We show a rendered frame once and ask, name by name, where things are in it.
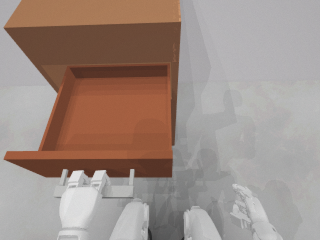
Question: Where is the left robot shin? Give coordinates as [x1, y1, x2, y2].
[133, 198, 148, 240]

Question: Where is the handle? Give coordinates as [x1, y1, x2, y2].
[53, 169, 135, 199]

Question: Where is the cabinet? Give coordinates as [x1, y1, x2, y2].
[3, 0, 181, 146]

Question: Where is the robot left hand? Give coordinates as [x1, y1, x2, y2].
[59, 170, 111, 230]

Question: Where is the robot right hand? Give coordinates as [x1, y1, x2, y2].
[230, 184, 269, 231]

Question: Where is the robot left forearm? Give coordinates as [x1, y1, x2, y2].
[57, 228, 90, 240]

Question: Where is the robot right forearm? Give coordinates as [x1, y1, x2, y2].
[251, 221, 283, 240]

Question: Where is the drawer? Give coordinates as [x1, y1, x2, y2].
[4, 63, 173, 178]

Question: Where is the left robot thigh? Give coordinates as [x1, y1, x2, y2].
[109, 201, 149, 240]

